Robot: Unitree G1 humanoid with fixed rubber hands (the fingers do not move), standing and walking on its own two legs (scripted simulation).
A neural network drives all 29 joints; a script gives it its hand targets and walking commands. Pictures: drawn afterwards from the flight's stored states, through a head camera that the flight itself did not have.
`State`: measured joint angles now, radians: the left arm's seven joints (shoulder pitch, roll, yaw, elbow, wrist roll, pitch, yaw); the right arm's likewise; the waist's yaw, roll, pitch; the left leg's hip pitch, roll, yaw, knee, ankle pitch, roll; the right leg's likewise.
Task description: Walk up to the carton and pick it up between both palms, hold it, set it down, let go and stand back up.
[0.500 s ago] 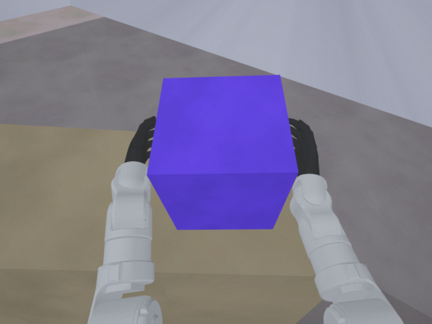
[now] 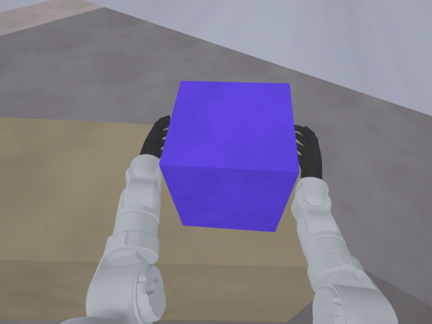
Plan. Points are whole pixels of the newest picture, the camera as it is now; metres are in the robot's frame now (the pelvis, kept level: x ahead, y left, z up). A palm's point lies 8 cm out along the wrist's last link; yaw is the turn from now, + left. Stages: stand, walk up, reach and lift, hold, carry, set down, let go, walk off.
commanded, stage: set down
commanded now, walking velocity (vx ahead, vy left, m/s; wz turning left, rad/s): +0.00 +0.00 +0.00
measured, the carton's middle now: (231, 161) +0.41 -0.03 +0.07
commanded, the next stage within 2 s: none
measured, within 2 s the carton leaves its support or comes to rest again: rests again in 1.72 s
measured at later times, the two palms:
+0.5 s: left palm (154, 159) +0.42 +0.13 +0.06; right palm (297, 180) +0.36 -0.16 +0.06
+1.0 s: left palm (158, 163) +0.44 +0.13 +0.04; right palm (294, 188) +0.36 -0.17 +0.04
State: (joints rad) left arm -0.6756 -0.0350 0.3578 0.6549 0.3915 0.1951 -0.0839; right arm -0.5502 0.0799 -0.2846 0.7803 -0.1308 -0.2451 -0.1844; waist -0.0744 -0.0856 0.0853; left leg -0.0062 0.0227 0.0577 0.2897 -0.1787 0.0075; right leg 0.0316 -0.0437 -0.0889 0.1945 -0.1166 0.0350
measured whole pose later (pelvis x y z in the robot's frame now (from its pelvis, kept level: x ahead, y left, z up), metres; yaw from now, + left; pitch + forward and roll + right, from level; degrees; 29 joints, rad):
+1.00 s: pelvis +0.01 +0.00 +0.00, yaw -1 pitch +6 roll -1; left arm -0.84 0.08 0.42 1.10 0.41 -0.08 -0.09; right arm -0.62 0.17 -0.54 1.01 -0.33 -0.44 -0.24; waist -0.09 -0.08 0.01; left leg -0.25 0.03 0.08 0.32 -0.17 0.01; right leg -0.20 -0.04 -0.09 0.18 -0.08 0.03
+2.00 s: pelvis +0.00 +0.00 -0.01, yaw +0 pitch +17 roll -2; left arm -0.95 0.12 0.46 1.33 0.45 -0.29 -0.06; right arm -0.66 0.20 -0.74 1.10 -0.46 -0.55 -0.24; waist -0.10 -0.07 -0.09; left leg -0.55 0.05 0.05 0.43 -0.18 0.01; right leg -0.47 -0.03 -0.11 0.26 -0.08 0.02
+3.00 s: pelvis -0.01 +0.00 -0.02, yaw +0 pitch +17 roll -3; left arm -0.92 0.09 0.58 1.25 0.55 -0.29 -0.09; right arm -0.69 0.20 -0.81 1.15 -0.51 -0.62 -0.23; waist -0.10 -0.05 -0.09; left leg -0.61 0.06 0.03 0.54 -0.23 0.01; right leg -0.52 -0.02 -0.12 0.37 -0.14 0.02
